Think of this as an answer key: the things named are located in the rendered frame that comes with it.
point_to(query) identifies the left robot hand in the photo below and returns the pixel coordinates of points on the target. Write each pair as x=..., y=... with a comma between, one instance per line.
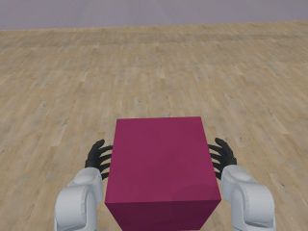
x=94, y=159

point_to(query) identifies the right robot hand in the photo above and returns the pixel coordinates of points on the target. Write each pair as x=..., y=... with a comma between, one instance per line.
x=226, y=159

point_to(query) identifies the robot left forearm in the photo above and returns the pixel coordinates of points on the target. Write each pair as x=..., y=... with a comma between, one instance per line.
x=76, y=205

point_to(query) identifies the carton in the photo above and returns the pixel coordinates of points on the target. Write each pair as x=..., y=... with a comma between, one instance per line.
x=161, y=175

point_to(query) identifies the robot right forearm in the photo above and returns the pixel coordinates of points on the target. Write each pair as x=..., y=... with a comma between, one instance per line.
x=252, y=204

